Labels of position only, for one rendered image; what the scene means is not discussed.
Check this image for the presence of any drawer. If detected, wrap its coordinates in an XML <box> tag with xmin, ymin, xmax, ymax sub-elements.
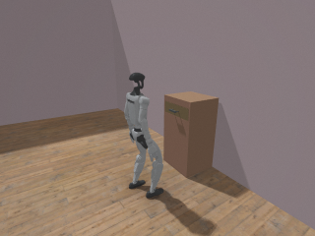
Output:
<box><xmin>165</xmin><ymin>101</ymin><xmax>189</xmax><ymax>121</ymax></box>

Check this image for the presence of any humanoid robot head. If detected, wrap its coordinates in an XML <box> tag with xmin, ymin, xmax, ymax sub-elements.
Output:
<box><xmin>129</xmin><ymin>72</ymin><xmax>145</xmax><ymax>96</ymax></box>

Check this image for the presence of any right robot upper arm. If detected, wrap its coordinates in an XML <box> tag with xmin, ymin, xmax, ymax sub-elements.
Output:
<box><xmin>138</xmin><ymin>95</ymin><xmax>150</xmax><ymax>125</ymax></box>

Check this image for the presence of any left robot shin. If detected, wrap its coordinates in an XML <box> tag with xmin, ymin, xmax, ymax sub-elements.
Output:
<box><xmin>132</xmin><ymin>155</ymin><xmax>146</xmax><ymax>184</ymax></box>

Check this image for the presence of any left robot upper arm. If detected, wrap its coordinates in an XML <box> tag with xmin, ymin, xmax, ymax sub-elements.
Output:
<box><xmin>124</xmin><ymin>92</ymin><xmax>131</xmax><ymax>117</ymax></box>

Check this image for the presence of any right robot forearm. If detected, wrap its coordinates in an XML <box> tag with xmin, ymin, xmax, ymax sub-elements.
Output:
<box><xmin>141</xmin><ymin>119</ymin><xmax>154</xmax><ymax>147</ymax></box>

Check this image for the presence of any left robot forearm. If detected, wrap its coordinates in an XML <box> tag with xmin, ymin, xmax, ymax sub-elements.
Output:
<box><xmin>124</xmin><ymin>115</ymin><xmax>135</xmax><ymax>131</ymax></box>

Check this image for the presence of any right robot hand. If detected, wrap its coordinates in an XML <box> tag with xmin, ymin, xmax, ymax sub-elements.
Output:
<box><xmin>148</xmin><ymin>145</ymin><xmax>158</xmax><ymax>162</ymax></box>

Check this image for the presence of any cabinet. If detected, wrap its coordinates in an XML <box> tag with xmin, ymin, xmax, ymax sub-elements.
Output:
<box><xmin>163</xmin><ymin>91</ymin><xmax>219</xmax><ymax>178</ymax></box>

